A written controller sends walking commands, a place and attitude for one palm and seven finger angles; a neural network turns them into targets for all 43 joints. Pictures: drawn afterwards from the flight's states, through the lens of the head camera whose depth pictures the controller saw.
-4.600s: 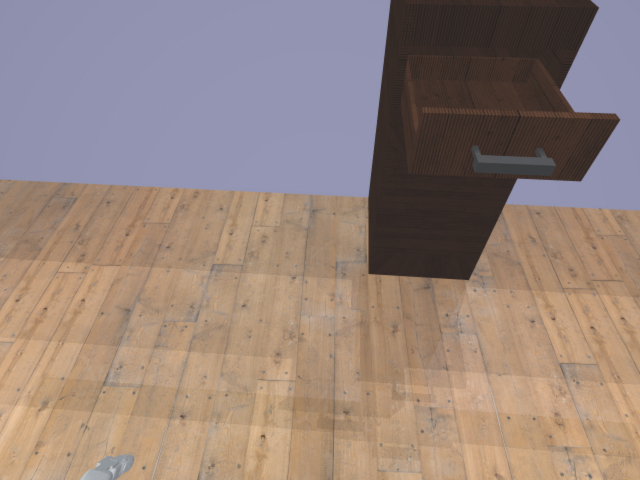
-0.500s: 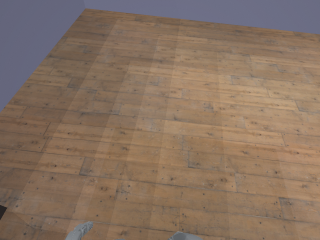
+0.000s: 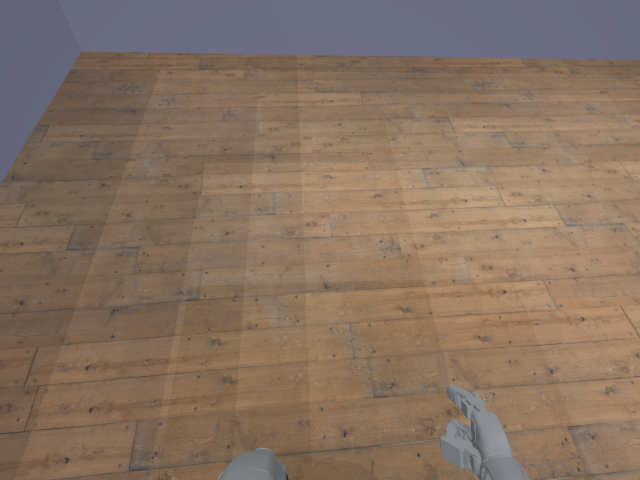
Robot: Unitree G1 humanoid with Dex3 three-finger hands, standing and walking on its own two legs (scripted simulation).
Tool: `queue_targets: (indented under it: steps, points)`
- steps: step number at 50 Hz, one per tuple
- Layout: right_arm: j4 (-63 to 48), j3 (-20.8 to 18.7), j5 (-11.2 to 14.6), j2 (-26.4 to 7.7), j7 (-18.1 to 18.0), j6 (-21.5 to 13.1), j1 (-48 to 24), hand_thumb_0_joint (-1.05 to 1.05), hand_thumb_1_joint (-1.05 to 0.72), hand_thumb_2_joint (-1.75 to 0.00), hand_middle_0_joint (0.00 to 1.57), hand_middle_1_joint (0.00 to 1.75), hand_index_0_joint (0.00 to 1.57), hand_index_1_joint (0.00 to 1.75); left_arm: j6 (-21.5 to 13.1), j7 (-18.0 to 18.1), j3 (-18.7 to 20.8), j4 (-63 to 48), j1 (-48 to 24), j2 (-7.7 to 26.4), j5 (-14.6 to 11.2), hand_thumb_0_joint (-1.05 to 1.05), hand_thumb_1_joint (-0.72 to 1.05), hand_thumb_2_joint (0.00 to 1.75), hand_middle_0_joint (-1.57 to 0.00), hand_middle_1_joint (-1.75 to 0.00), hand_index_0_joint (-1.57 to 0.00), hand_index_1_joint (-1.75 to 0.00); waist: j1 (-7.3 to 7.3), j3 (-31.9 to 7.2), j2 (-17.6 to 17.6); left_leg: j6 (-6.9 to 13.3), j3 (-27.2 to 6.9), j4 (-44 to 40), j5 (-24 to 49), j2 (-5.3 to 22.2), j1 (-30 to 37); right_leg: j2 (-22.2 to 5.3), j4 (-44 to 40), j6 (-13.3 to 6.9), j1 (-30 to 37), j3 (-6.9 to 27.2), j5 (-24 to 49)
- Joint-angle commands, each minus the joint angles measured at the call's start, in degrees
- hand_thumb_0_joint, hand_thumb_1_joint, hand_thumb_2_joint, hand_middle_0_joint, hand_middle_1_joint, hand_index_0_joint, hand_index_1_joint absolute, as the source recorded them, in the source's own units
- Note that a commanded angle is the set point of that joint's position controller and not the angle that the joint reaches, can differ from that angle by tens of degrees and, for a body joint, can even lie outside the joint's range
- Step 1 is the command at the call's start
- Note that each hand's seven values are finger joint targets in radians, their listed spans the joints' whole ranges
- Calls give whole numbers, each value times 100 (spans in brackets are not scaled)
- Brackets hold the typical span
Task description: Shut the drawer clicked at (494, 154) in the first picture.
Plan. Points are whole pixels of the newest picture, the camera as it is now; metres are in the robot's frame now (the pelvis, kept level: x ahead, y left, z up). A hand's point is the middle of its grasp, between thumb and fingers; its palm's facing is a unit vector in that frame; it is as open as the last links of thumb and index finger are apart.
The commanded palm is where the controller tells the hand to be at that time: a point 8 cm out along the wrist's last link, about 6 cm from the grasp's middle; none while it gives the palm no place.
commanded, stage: walk to a spot facing it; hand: left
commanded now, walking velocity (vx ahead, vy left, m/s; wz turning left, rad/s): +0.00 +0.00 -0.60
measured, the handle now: out of the picture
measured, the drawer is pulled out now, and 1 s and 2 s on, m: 0.28 0.28 0.28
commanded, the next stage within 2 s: none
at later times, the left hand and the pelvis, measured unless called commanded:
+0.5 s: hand (262, 382) +0.25 +0.13 -0.13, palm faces -0.33 -0.90 -0.29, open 7.3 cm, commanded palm none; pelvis +0.06 -0.02 +0.00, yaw -19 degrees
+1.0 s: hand (250, 381) +0.26 +0.15 -0.16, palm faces -0.51 -0.84 -0.20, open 7.3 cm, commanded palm none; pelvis +0.08 +0.02 +0.02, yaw -36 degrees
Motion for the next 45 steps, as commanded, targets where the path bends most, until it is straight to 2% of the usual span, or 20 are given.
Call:
queue_targets:
  steps: [1,3,5,8,12,18,19,21,22,23,24,27,30,34,38,41,42,43,44,45]
  points:
    - [17,-256,16,-978,-172,13,1238,0,-90,-90,20,30,20,30,7,-84,214,-638,-244,592,61,0,90,90,-20,-30,-20,-30,-667,-926,1054,635,-1529,-1507,3681,2345,1881,-722,2188,360,-1764,-232,411]
    - [93,-216,-12,-774,-164,30,1045,0,-90,-90,20,30,20,30,218,-206,186,-664,-232,356,119,0,90,90,-20,-30,-20,-30,-437,-351,1175,372,-709,-1768,3001,1836,956,-827,1747,404,-1515,-542,753]
    - [141,-250,-10,-797,-161,55,1014,0,-90,-90,20,30,20,30,341,-230,189,-647,-91,234,108,0,90,90,-20,-30,-20,-30,-330,-438,1244,317,-238,-1812,2482,1655,739,-839,1447,400,-1333,-742,962]
    - [152,-317,0,-898,-144,114,1066,0,-90,-90,20,30,20,30,459,-266,205,-763,-329,180,119,0,90,90,-20,-30,-20,-30,-360,-432,1258,396,4,-2068,1375,1688,776,-932,998,439,-1509,-845,1282]
    - [235,-423,-25,-1018,-126,175,1358,0,-90,-90,20,30,20,30,506,-301,207,-1027,-1014,218,149,0,90,90,-20,-30,-20,-30,-582,-305,1082,496,-21,-2273,460,1852,1063,-1073,205,492,-1756,-901,1385]
    - [374,-582,-89,-1359,-61,246,1678,0,-90,-90,20,30,20,30,370,-284,116,-1311,-1606,207,118,0,90,90,-20,-30,-20,-30,-794,-567,1148,508,288,-1613,1327,2115,1662,-894,-1680,369,-1093,-1233,901]
    - [404,-600,-90,-1393,-51,262,1751,0,-90,-90,20,30,20,30,329,-271,105,-1324,-1636,251,118,0,90,90,-20,-30,-20,-30,-814,-674,1098,423,352,-1344,1542,2117,1743,-822,-2049,307,-850,-1277,905]
    - [404,-595,-65,-1362,-15,302,1875,0,-90,-90,20,30,20,30,218,-234,126,-1234,-1254,449,134,0,90,90,-20,-30,-20,-30,-586,-976,750,-37,772,-185,1708,1855,1513,-660,-3243,152,192,-1381,1836]
    - [319,-543,-1,-1124,36,331,2021,0,-90,-90,20,30,20,30,122,-171,212,-1112,-820,1018,179,0,90,90,-20,-30,-20,-30,-368,-1345,-447,-400,967,1094,524,1465,360,-1554,-3776,-221,1496,-183,3139]
    - [-11,-400,-8,-734,45,362,1752,0,-90,-90,20,30,20,30,79,-83,355,-1006,-445,1715,133,0,90,90,-20,-30,-20,-30,-229,-1428,-1755,-732,635,2555,-2520,571,-1165,-2889,-3810,-908,1965,1686,5717]
    - [-83,-415,22,-911,-60,420,1531,0,-90,-90,20,30,20,30,132,-4,374,-969,-330,1726,55,0,90,90,-20,-30,-20,-30,-137,-1525,-1172,-667,-275,3067,-2670,590,-1195,-2971,-3701,-1289,1782,1326,6160]
    - [77,-440,-11,-930,-78,484,1328,0,-90,-90,20,30,20,30,154,30,239,-1108,-1251,1144,41,0,90,90,-20,-30,-20,-30,-511,-920,-685,-735,-598,3176,-1475,684,-1166,-2058,-3758,-955,1098,556,5256]
    - [211,-453,-27,-874,-84,546,1665,0,-90,-90,20,30,20,30,136,23,200,-1210,-1680,1029,80,0,90,90,-20,-30,-20,-30,-768,-798,-617,-803,-567,2684,-1024,513,-622,-1712,-3932,-845,450,229,4672]
    - [118,-431,-19,-812,-97,530,1409,0,-90,-90,20,30,20,30,171,-15,236,-1166,-1520,1088,105,0,90,90,-20,-30,-20,-30,-636,-738,-698,-816,-511,1862,-1092,288,-425,-1631,-3992,-955,346,631,3927]
    - [-25,-426,29,-730,-114,459,1190,0,-90,-90,20,30,20,30,224,-43,286,-1156,-1438,1170,124,0,90,90,-20,-30,-20,-30,-519,-859,-792,-729,-452,815,-1237,-5,90,-1563,-3787,-972,329,1075,4092]
    - [48,-437,66,-752,-161,401,1603,0,-90,-90,20,30,20,30,278,-45,299,-1189,-1664,1141,98,0,90,90,-20,-30,-20,-30,-758,-995,-841,-642,-412,-468,-624,-133,946,-1377,-3407,-694,7,1253,3983]
    - [133,-445,65,-848,-184,357,1887,0,-90,-90,20,30,20,30,307,-52,280,-1246,-1783,1011,65,0,90,90,-20,-30,-20,-30,-913,-1090,-597,-579,-487,-1241,-128,4,1567,-1130,-3075,-458,-330,1111,3520]
    - [125,-509,13,-1279,-204,297,1962,0,-90,-90,20,30,20,30,343,-78,217,-1362,-1660,654,12,0,90,90,-20,-30,-20,-30,-906,-1199,689,-251,-1625,-1968,4,1077,2222,-447,-2267,-109,-1189,629,2069]
    - [7,-593,-29,-1747,-187,316,1826,0,-90,-90,20,30,20,30,348,-137,175,-1453,-1522,445,24,0,90,90,-20,-30,-20,-30,-823,-966,2108,289,-2733,-2306,708,2408,2251,23,-829,249,-2077,-260,-230]
    - [-108,-551,-42,-1686,-161,360,1656,0,-90,-90,20,30,20,30,345,-140,212,-1410,-1545,688,106,0,90,90,-20,-30,-20,-30,-847,-772,1542,608,-2717,-2169,619,2625,1680,-349,126,268,-1903,-163,-217]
